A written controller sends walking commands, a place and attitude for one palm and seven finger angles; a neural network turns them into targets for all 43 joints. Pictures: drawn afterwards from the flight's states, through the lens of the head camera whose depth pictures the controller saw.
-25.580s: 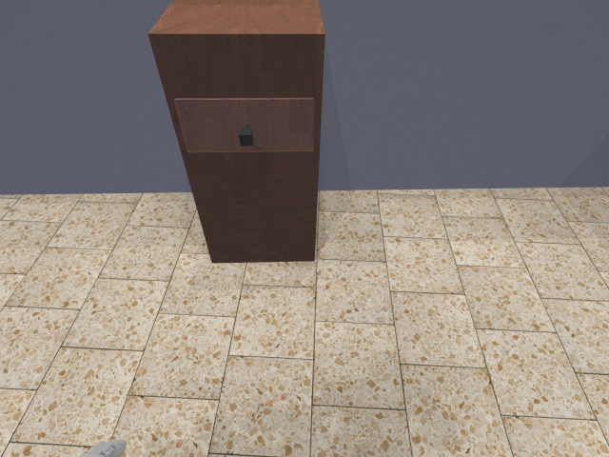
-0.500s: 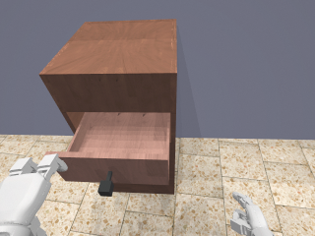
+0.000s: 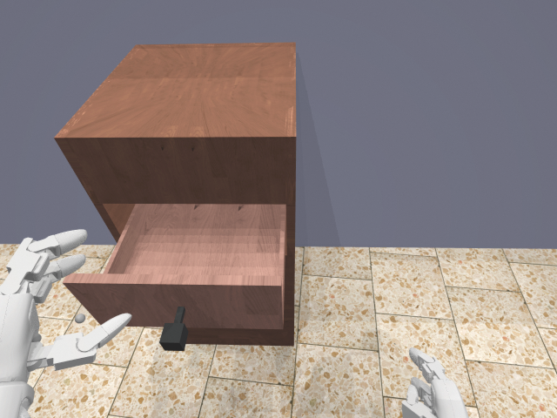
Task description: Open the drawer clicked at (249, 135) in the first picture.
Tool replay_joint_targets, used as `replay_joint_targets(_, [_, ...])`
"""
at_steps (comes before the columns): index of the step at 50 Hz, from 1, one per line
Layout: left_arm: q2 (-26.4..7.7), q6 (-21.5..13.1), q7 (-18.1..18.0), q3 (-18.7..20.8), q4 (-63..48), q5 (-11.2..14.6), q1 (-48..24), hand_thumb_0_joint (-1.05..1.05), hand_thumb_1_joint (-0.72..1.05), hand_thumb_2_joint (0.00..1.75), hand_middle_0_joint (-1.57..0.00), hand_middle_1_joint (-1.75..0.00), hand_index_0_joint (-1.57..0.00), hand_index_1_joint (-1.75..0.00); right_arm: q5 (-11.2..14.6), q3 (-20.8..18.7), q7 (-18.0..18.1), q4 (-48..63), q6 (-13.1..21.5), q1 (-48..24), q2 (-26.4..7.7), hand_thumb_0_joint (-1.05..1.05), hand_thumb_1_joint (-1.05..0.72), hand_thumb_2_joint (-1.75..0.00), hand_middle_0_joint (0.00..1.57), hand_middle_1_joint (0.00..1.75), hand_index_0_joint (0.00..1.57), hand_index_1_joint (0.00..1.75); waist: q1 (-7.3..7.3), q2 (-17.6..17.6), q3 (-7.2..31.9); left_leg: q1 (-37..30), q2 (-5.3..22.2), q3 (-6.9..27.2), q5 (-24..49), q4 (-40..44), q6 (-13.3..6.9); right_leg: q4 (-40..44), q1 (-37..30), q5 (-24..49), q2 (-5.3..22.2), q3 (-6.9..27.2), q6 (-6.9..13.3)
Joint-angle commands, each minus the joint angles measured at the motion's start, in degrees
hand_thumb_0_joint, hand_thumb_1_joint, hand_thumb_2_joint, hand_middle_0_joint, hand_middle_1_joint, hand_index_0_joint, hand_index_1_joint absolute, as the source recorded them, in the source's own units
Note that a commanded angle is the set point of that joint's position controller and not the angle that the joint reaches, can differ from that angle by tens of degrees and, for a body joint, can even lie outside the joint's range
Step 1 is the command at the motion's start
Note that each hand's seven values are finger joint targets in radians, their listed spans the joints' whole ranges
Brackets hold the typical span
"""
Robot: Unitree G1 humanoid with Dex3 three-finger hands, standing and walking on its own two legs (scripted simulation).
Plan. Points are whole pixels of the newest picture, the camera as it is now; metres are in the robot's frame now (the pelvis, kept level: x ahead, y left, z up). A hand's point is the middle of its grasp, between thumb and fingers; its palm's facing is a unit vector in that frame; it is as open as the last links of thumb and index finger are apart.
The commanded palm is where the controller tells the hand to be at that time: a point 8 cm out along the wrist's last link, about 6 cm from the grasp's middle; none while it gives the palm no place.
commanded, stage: draw the hand back to the body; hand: left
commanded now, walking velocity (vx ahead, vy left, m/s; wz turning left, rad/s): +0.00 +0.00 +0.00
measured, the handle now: (176, 327) +0.29 +0.23 -0.12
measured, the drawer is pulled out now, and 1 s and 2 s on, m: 0.19 0.19 0.19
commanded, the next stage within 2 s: step back with the hand held close in 0.48 s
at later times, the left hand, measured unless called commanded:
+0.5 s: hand (92, 311) +0.18 +0.22 +0.16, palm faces +0.38 -0.83 -0.40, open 7.6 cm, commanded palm +0.13 +0.26 +0.18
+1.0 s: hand (65, 325) +0.17 +0.24 +0.15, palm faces +0.28 -0.82 -0.51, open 7.4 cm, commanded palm +0.10 +0.28 +0.18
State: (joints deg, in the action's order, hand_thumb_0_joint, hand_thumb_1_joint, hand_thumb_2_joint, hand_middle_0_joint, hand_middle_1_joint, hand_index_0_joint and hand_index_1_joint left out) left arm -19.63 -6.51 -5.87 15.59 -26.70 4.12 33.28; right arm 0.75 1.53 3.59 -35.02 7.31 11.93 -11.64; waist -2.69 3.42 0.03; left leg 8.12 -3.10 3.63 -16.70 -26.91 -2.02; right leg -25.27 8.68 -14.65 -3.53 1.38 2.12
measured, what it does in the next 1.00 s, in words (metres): stands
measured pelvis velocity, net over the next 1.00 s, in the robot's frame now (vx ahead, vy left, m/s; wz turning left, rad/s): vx -0.03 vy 0.00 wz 0.01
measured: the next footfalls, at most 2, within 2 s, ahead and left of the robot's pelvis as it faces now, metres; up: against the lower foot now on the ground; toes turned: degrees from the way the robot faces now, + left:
right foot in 1.16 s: -0.06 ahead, -0.10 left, +0.00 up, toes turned +1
left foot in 1.52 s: -0.09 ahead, +0.13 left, +0.00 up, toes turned +3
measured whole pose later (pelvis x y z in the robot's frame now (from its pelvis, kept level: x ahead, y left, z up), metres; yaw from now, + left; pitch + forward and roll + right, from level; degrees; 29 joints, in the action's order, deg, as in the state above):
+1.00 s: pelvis -0.03 +0.00 +0.00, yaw +0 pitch +2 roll +0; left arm -25.6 -10.2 -7.0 22.2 -36.8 2.7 38.5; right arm 0.5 -1.1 3.3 -30.5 2.3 9.7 -11.6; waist 0.9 -2.5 -1.3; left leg 16.5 -3.6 0.9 -14.6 -28.9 -2.7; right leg -29.3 17.9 -13.6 -2.3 1.2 1.4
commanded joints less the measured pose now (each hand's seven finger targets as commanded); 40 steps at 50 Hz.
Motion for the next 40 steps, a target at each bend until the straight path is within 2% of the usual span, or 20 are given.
replay_joint_targets(1, [-9.6,-4.4,-1.2,7.8,-13.0,0.2,-4.4,0.0,0.44,0.7,-0.23,-0.59,-0.23,-0.59,0.4,-2.4,1.0,9.4,3.6,-8.5,-5.8,0.0,-0.9,-0.9,0.2,0.3,0.2,0.3,-0.4,0.4,4.5,1.3,3.8,-1.6,12.9,3.7,1.5,4.6,-2.8,10.0,3.5,-1.6,-0.4])
replay_joint_targets(3, [-8.9,-4.5,-1.2,7.3,-11.7,0.3,-4.4,0.0,0.51,0.74,-0.23,-0.55,-0.23,-0.55,0.4,-2.4,1.2,8.9,3.6,-8.4,-5.5,0.0,-0.9,-0.9,0.2,0.3,0.2,0.3,-0.2,0.5,3.2,1.3,3.7,-1.7,11.9,3.8,1.3,4.9,-1.9,9.1,3.7,-1.5,-0.6])
replay_joint_targets(8, [-9.2,-5.2,-1.3,7.5,-12.3,0.4,-6.0,0.0,0.69,0.81,-0.22,-0.43,-0.22,-0.43,0.5,-2.6,1.2,8.7,4.2,-8.6,-5.7,0.0,-0.9,-0.9,0.2,0.3,0.2,0.3,-0.2,0.7,3.4,0.3,3.5,-1.9,11.7,3.6,1.0,5.4,-1.5,9.1,3.9,-1.1,-0.7])
replay_joint_targets(10, [-8.9,-5.3,-1.2,7.6,-11.4,0.4,-5.4,0.0,0.76,0.84,-0.21,-0.39,-0.21,-0.39,0.5,-2.7,1.1,8.5,4.2,-8.7,-5.5,0.0,-0.9,-0.9,0.2,0.3,0.2,0.3,-0.31,-0.7,3.4,0.1,3.5,-2.1,12.1,3.5,0.9,5.3,-1.5,9.4,3.8,-1.3,-0.8])
replay_joint_targets(13, [-8.1,-5.2,-0.8,7.2,-10.0,0.6,-4.3,0.0,0.87,0.88,-0.2,-0.32,-0.2,-0.32,0.5,-2.9,0.8,8.3,3.8,-8.7,-5.5,0.0,-0.9,-0.9,0.2,0.3,0.2,0.3,-0.29,-0.5,2.9,0.4,3.6,-2.3,12.9,3.5,1.0,5.2,-1.7,10.9,3.9,-1.1,-0.8])
replay_joint_targets(14, [-8.6,-5.1,-0.8,7.8,-9.4,0.7,-4.1,0.0,0.9,0.9,-0.2,-0.3,-0.2,-0.3,0.6,-2.9,0.8,8.4,3.6,-8.9,-5.4,0.0,-0.9,-0.9,0.2,0.3,0.2,0.3,-0.47,-1.7,3.2,0.5,3.7,-2.3,12.9,3.4,0.9,5.1,-2.0,11.2,4.0,-1.0,-1.0])
replay_joint_targets(20, [-9.3,-5.6,-0.7,8.0,-11.0,0.7,-5.3,0.0,0.9,0.9,-0.2,-0.3,-0.2,-0.3,0.6,-2.9,0.6,8.8,3.6,-9.1,-5.3,0.0,-0.9,-0.9,0.2,0.3,0.2,0.3,-0.36,-0.3,4.0,0.1,3.5,-2.6,12.7,3.1,0.7,5.4,-2.1,11.2,4.3,-0.5,-1.2])
replay_joint_targets(21, [-9.5,-5.5,-0.8,7.9,-11.4,0.6,-5.8,0.0,0.9,0.9,-0.2,-0.3,-0.2,-0.3,0.6,-2.9,0.7,8.8,3.6,-9.1,-5.4,0.0,-0.9,-0.9,0.2,0.3,0.2,0.3,-0.34,1.0,3.8,0.2,3.4,-2.6,12.9,3.0,0.9,5.7,-2.0,11.2,4.2,-0.4,-1.0])
replay_joint_targets(23, [-9.0,-5.5,-0.9,7.7,-10.9,0.6,-5.1,0.0,0.9,0.9,-0.2,-0.3,-0.2,-0.3,0.6,-2.9,0.7,8.6,3.7,-9.0,-5.2,0.0,-0.9,-0.9,0.2,0.3,0.2,0.3,-0.22,-0.8,3.7,-0.1,3.5,-2.5,13.1,3.0,0.7,5.4,-1.8,11.6,4.2,-0.6,-1.2])
replay_joint_targets(26, [-9.4,-5.4,-0.9,7.9,-10.9,0.6,-5.9,0.0,0.9,0.9,-0.2,-0.3,-0.2,-0.3,0.6,-3.0,0.8,8.7,3.8,-9.2,-5.3,0.0,-0.9,-0.9,0.2,0.3,0.2,0.3,-0.2,-0.7,3.2,0.3,3.4,-2.6,12.3,3.0,0.8,6.0,-1.5,10.5,4.3,-0.3,-1.2])
replay_joint_targets(27, [-9.6,-5.5,-1.1,8.2,-10.6,0.7,-5.7,0.0,0.9,0.9,-0.2,-0.3,-0.2,-0.3,0.5,-3.0,0.8,8.6,3.8,-9.2,-5.2,0.0,-0.9,-0.9,0.2,0.3,0.2,0.3,-0.21,-2.0,3.6,0.3,3.4,-2.4,12.4,2.9,0.6,5.8,-1.8,10.8,4.5,-0.3,-1.3])
replay_joint_targets(29, [-9.2,-5.5,-0.9,8.1,-10.3,0.6,-4.9,0.0,0.9,0.9,-0.2,-0.3,-0.2,-0.3,0.6,-3.0,0.8,8.5,3.7,-9.2,-5.1,0.0,-0.9,-0.9,0.2,0.3,0.2,0.3,-0.26,-2.1,3.9,0.0,3.4,-2.8,12.9,2.7,0.5,5.5,-2.0,12.4,4.6,-0.2,-1.5])
replay_joint_targets(30, [-16.6,-8.0,-1.6,16.7,-16.1,-0.3,-11.6,0.0,0.9,0.9,-0.2,-0.3,-0.2,-0.3,0.5,-3.6,0.7,10.5,2.6,-6.7,-7.2,0.0,-0.9,-0.9,0.2,0.3,0.2,0.3,1.78,-3.5,-1.9,2.7,3.5,1.0,9.6,0.1,-0.4,9.4,3.3,16.2,7.8,7.7,-0.6])
replay_joint_targets(31, [-16.5,-9.3,-1.5,16.8,-14.9,-0.7,-11.8,0.0,0.9,0.9,-0.2,-0.3,-0.2,-0.3,0.1,-3.8,0.6,9.6,2.1,-6.3,-6.9,0.0,-0.9,-0.9,0.2,0.3,0.2,0.3,2.31,-3.0,-1.4,2.7,3.3,1.3,7.8,-1.2,0.0,9.7,3.4,18.6,9.9,8.9,0.5])
replay_joint_targets(32, [-11.4,-9.0,-1.4,12.3,-10.9,-1.4,-6.6,0.0,0.9,0.9,-0.2,-0.3,-0.2,-0.3,-0.6,-4.0,0.7,8.6,1.4,-7.1,-7.0,0.0,-0.9,-0.9,0.2,0.3,0.2,0.3,3.1,-7.5,-1.0,2.7,2.9,1.6,8.7,-3.0,-0.1,9.3,3.3,21.2,10.1,8.9,0.6])
replay_joint_targets(34, [-7.8,-8.1,-0.9,9.7,-7.8,-1.6,-1.3,0.0,0.9,0.9,-0.2,-0.3,-0.2,-0.3,0.4,-4.2,-0.1,9.9,0.1,-7.0,-6.6,0.0,-0.9,-0.9,0.2,0.3,0.2,0.3,3.13,-8.6,3.3,3.2,2.9,-0.3,8.9,-4.7,-0.1,7.3,0.3,25.9,12.1,8.4,-0.1])
replay_joint_targets(35, [-7.7,-8.0,-0.8,9.4,-8.2,-1.5,0.1,0.0,0.9,0.9,-0.2,-0.3,-0.2,-0.3,0.8,-4.4,-0.5,10.4,-0.4,-7.2,-6.7,0.0,-0.9,-0.9,0.2,0.3,0.2,0.3,3.13,-7.8,5.2,3.4,3.2,-0.7,9.8,-4.5,-0.1,5.9,-1.0,28.6,12.4,8.0,-0.3])
replay_joint_targets(36, [-7.7,-8.2,-0.8,9.4,-9.7,-1.5,0.9,0.0,0.9,0.9,-0.2,-0.3,-0.2,-0.3,0.8,-4.6,-0.6,10.7,-0.6,-7.4,-7.0,0.0,-0.9,-0.9,0.2,0.3,0.2,0.3,3.21,-4.4,6.9,3.0,3.7,-0.7,13.1,-3.4,0.0,4.4,-1.7,30.8,12.2,6.8,-0.1])
replay_joint_targets(38, [-8.7,-8.0,-0.9,10.2,-12.3,-1.3,3.7,0.0,0.9,0.9,-0.2,-0.3,-0.2,-0.3,1.0,-4.9,-0.7,11.4,-1.7,-7.9,-7.1,0.0,-0.9,-0.9,0.2,0.3,0.2,0.3,3.07,-4.6,9.8,1.3,6.0,-0.4,19.9,-0.9,-0.3,1.9,-1.9,28.9,10.2,4.2,-1.1])
replay_joint_targets(40, [-11.0,-8.1,-1.3,11.9,-16.7,-1.4,4.3,0.0,0.9,0.9,-0.2,-0.3,-0.2,-0.3,1.0,-5.1,-0.6,12.3,-2.3,-8.5,-7.4,0.0,-0.9,-0.9,0.2,0.3,0.2,0.3,2.9,-3.5,11.1,1.8,7.6,0.8,26.1,0.1,-0.4,-0.2,-2.3,28.3,8.4,2.6,-1.4])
